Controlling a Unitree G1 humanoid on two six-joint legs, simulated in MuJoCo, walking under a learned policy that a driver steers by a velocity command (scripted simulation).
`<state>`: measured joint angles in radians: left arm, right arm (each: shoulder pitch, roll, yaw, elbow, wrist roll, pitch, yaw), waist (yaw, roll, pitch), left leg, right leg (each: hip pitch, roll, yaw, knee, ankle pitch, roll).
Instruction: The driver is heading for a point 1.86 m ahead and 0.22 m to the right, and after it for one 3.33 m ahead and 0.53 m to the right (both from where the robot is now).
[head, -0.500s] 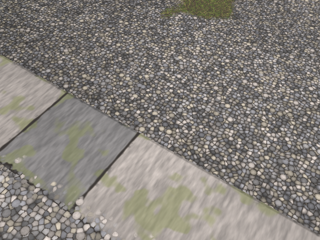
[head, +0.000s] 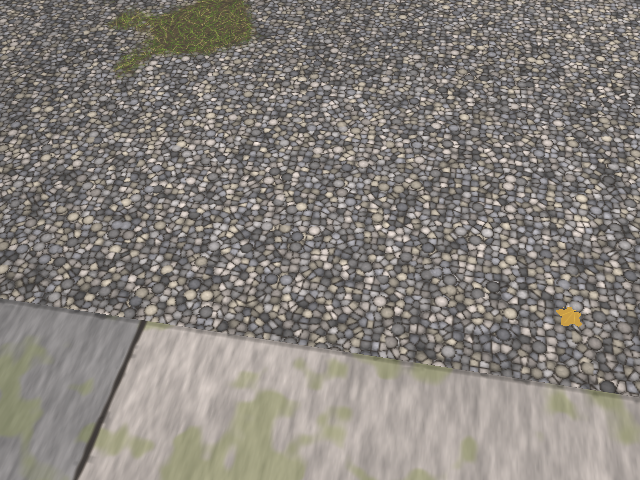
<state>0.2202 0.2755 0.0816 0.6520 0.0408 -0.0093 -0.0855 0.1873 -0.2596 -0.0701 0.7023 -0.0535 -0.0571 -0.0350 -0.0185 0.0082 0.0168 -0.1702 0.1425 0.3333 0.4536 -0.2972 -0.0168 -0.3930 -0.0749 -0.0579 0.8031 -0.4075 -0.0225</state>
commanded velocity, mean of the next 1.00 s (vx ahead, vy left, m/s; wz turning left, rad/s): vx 0.85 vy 0.00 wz -0.32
